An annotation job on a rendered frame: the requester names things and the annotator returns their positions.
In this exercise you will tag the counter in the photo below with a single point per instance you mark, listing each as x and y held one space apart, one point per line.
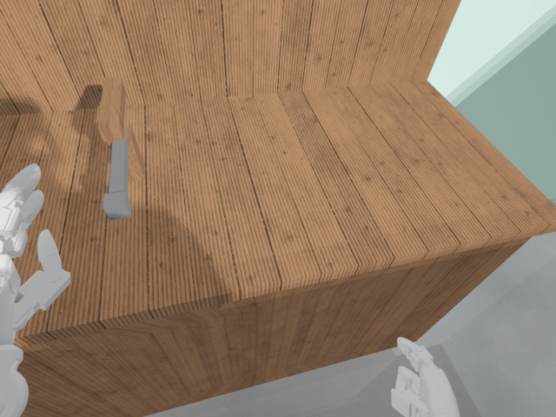
301 195

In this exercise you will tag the tap lever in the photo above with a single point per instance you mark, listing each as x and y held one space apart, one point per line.
116 203

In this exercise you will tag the left robot forearm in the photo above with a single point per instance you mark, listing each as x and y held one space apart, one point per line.
14 391

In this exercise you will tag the robot left hand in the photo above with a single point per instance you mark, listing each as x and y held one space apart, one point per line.
19 206

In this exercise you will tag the robot right hand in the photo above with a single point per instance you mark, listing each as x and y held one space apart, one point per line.
424 396

